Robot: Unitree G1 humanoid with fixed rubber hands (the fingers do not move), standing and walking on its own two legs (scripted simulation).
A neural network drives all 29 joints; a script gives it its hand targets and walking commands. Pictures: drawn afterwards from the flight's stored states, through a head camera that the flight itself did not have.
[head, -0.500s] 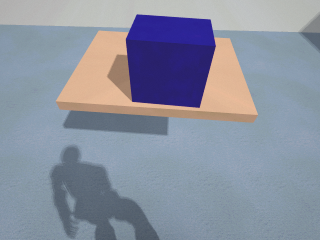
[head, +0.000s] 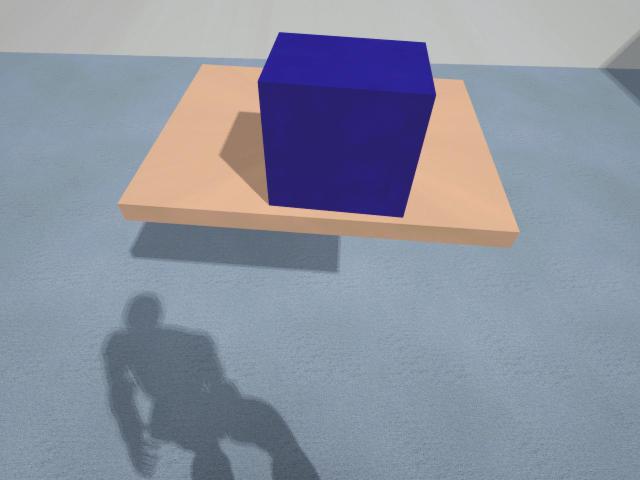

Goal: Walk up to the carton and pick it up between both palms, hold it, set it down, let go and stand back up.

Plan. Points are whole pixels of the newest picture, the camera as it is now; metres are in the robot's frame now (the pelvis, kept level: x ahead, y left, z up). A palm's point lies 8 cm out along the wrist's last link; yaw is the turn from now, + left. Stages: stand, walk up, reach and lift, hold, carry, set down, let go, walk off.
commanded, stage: stand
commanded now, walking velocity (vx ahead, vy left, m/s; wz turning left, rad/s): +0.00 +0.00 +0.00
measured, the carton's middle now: (343, 128) +0.74 -0.04 +0.04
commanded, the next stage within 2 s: none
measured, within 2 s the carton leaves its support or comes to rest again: neither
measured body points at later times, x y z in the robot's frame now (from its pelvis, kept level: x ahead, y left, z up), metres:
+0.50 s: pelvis +0.00 +0.00 +0.00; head +0.01 +0.00 +0.45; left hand -0.03 +0.19 -0.16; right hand -0.03 -0.20 -0.16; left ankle +0.01 +0.11 -0.74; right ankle +0.01 -0.13 -0.74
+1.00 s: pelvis +0.01 +0.00 +0.00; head +0.02 +0.00 +0.45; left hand -0.03 +0.19 -0.16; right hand -0.02 -0.20 -0.16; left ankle +0.01 +0.11 -0.74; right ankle +0.01 -0.13 -0.74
